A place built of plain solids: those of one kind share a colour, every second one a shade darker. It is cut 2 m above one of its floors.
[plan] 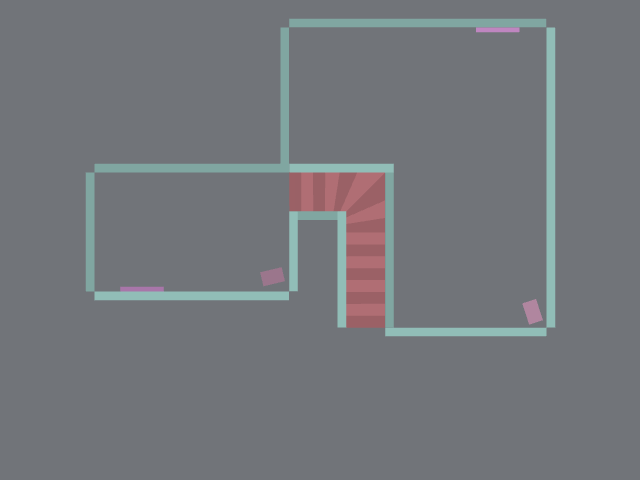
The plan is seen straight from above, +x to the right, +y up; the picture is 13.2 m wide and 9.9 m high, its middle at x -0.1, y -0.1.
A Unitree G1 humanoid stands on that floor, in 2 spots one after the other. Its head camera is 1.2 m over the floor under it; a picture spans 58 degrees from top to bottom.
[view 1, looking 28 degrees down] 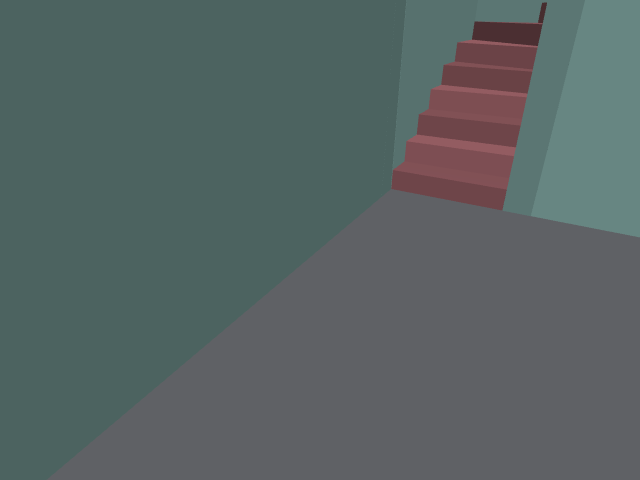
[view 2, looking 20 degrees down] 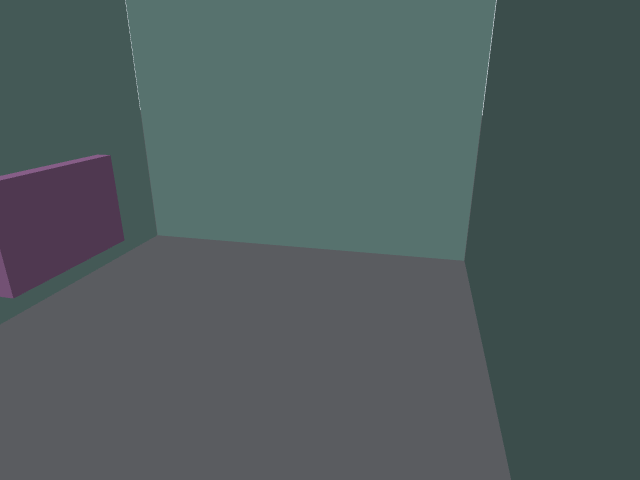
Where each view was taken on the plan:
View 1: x -3.67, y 0.22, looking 30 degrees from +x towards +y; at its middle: wall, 2.43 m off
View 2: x -1.73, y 0.93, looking -167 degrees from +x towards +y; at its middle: wall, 3.30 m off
